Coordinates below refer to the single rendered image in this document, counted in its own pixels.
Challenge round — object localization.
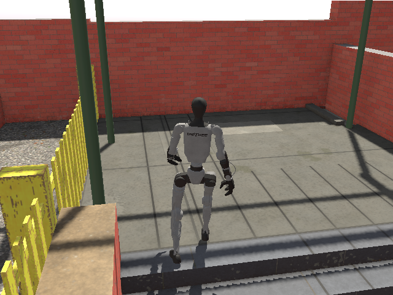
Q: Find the robot left foot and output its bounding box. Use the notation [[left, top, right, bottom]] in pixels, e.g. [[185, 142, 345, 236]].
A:
[[169, 250, 181, 264]]

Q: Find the left robot shin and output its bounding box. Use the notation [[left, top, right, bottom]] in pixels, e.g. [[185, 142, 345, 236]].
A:
[[171, 210, 182, 255]]

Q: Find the robot left upper arm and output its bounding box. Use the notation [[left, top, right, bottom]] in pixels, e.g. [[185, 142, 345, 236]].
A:
[[168, 123, 185, 155]]

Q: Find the robot right forearm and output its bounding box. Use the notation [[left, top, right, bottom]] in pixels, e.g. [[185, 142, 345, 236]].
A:
[[220, 151, 233, 181]]

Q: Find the robot right hand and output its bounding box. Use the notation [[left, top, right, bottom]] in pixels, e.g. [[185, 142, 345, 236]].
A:
[[220, 179, 235, 196]]

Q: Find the robot left hand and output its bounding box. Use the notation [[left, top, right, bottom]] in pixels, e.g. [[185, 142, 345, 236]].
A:
[[167, 155, 182, 165]]

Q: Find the robot right upper arm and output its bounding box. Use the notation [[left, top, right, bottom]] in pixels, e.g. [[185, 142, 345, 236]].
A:
[[211, 125, 226, 160]]

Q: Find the robot left forearm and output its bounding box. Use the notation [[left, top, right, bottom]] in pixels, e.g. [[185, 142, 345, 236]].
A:
[[167, 146, 174, 160]]

